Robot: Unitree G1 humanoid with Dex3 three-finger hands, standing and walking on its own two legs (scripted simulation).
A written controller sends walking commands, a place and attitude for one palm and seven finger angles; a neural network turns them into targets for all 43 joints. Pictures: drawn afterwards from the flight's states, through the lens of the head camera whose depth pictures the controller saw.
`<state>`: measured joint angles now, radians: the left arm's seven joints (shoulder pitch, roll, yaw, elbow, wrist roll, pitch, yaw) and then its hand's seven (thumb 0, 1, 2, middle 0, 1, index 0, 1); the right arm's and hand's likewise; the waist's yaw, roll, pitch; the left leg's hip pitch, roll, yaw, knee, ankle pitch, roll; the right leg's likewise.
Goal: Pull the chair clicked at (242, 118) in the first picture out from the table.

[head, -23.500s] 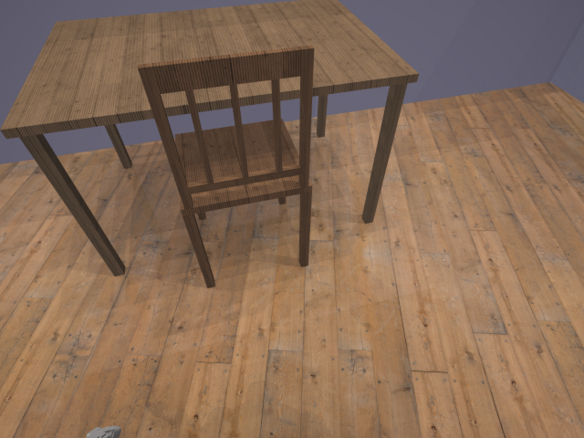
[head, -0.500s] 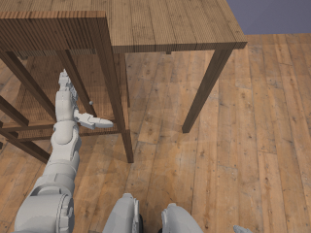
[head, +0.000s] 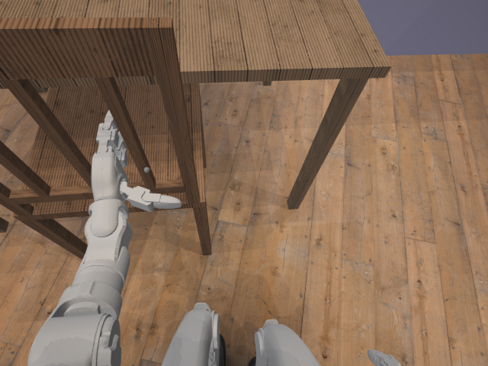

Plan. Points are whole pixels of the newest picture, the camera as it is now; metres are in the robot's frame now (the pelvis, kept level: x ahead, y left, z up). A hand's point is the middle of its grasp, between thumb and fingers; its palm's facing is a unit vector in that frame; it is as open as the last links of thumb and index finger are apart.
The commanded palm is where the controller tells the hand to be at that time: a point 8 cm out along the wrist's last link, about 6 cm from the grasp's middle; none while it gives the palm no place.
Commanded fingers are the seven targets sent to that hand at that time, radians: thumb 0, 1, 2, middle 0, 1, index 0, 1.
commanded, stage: hook a spindle and tug to test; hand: left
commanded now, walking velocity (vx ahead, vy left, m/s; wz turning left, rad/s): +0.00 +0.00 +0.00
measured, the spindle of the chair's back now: (67, 146) +0.46 +0.30 +0.04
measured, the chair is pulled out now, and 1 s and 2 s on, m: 0.00 0.00 0.07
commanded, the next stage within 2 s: step backward, pulling the chair out in 1.42 s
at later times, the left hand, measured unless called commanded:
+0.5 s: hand (149, 165) +0.44 +0.17 +0.02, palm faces +0.15 -0.99 -0.02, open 11.4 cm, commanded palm +0.40 +0.20 +0.02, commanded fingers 0.00 0.34 0.66 -0.50 -1.45 -0.50 -1.45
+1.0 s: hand (150, 167) +0.43 +0.16 +0.02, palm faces +0.17 -0.99 -0.01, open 5.3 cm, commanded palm +0.39 +0.19 +0.02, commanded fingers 0.00 0.90 0.90 -0.50 -1.45 -0.50 -1.45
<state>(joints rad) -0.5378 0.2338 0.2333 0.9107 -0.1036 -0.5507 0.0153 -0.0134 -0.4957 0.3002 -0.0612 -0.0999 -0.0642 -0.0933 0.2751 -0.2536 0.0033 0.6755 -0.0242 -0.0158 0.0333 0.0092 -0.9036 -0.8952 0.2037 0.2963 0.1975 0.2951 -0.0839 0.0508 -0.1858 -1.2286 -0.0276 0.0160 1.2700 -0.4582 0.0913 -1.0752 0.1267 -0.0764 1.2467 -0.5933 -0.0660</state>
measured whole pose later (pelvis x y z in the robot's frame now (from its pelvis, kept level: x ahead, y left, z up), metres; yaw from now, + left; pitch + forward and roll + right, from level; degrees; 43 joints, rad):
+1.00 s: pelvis +0.01 +0.00 +0.01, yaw +0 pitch +24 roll -4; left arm -0.47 0.21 0.19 0.82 -0.11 -0.53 0.08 0.01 0.78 0.82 -0.38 -1.37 -0.39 -1.41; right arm 0.28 -0.24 -0.01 0.66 -0.03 0.03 0.06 0.01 -0.90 -0.90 0.20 0.30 0.20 0.30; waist -0.08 0.05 -0.19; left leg -1.20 -0.03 0.02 1.25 -0.47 0.09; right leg -1.04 0.13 -0.06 1.22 -0.60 -0.06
